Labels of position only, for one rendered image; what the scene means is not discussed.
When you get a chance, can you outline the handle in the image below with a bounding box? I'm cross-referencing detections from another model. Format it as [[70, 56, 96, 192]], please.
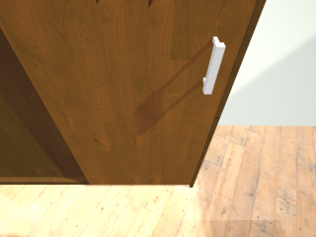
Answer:
[[202, 37, 226, 95]]

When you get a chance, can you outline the wardrobe door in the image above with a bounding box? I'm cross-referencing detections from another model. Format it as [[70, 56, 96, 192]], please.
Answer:
[[0, 0, 258, 185], [0, 28, 85, 178]]

